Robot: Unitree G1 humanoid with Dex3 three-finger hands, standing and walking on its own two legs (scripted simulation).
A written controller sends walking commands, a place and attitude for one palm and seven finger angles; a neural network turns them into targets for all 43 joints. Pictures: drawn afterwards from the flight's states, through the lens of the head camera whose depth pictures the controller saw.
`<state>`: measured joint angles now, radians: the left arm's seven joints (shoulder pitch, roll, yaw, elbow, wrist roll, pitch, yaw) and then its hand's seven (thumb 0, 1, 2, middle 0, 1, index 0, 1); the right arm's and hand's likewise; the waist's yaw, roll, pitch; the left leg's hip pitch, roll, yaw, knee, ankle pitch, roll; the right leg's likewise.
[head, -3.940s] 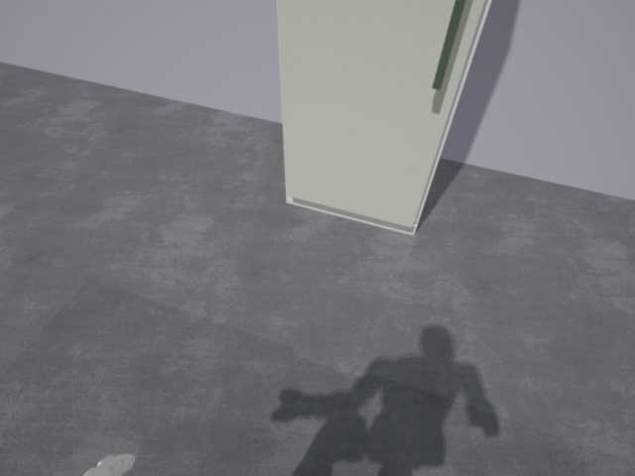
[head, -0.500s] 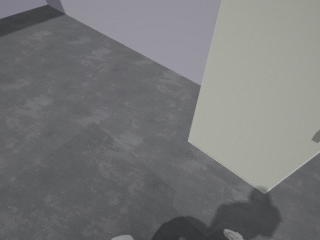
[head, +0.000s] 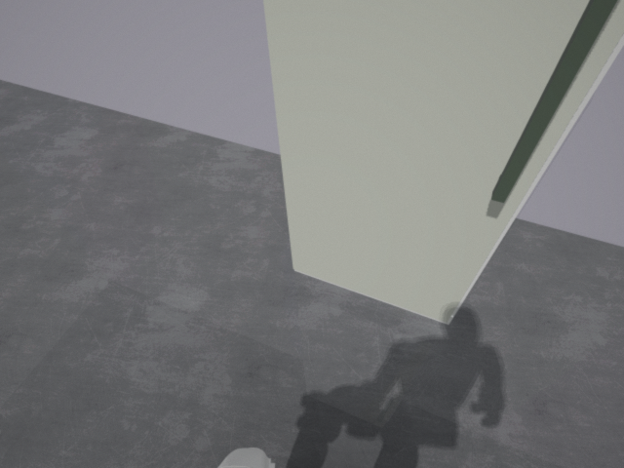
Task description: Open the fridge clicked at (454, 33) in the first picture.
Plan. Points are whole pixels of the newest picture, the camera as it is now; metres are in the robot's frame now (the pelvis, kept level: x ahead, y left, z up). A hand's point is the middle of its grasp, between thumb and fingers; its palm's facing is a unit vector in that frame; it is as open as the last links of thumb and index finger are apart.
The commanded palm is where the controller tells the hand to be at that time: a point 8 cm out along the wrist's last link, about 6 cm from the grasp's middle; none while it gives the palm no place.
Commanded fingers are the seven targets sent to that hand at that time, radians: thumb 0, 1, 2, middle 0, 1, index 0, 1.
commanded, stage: turn to face it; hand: right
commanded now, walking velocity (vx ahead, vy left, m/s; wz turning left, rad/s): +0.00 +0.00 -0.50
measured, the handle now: (556, 80) +0.63 -0.31 +0.17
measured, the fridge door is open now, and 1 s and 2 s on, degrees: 0 0 0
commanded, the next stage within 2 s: take the last steps up to it in 0.36 s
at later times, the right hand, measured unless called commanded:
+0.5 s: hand out of the picture -0.04 -0.15 -0.17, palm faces +0.28 +0.93 -0.24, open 7.4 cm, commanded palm none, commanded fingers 0.00 -0.90 -0.90 0.20 0.30 0.20 0.30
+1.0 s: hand out of the picture +0.03 -0.19 -0.17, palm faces +0.26 +0.95 -0.19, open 7.4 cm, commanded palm none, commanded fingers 0.00 -0.90 -0.90 0.20 0.30 0.20 0.30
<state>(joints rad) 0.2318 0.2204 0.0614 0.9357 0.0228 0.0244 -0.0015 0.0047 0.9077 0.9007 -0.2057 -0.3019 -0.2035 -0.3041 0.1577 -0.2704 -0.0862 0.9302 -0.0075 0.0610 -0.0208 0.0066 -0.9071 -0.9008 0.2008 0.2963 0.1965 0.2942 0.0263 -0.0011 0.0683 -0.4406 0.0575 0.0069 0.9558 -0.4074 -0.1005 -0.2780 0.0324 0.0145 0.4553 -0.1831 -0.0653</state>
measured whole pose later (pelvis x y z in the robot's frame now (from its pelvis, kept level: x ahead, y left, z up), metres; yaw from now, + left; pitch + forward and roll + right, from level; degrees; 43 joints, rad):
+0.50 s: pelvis -0.03 +0.05 +0.00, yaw -15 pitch -1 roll -1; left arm 0.15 0.25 0.07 0.97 0.01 0.08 -0.02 0.01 0.91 0.90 -0.20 -0.30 -0.20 -0.30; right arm 0.26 -0.18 -0.02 0.93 -0.03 0.01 -0.02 0.00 -0.90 -0.90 0.21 0.30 0.20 0.30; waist -0.02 0.00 0.09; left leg -0.24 0.10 0.14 0.52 -0.26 0.00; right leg -0.34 -0.02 -0.01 0.84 -0.47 0.05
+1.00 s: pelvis +0.04 +0.01 +0.00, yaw -16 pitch +0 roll -1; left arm 0.43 0.14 0.03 1.13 0.03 -0.03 0.02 0.00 0.91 0.90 -0.21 -0.30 -0.20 -0.30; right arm 0.20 -0.20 -0.05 1.04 -0.02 0.02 0.03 0.01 -0.91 -0.90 0.20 0.30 0.20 0.29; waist 0.04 0.01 0.06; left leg -0.46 0.09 0.08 0.73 -0.28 -0.03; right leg 0.03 0.00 -0.05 0.31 -0.34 -0.01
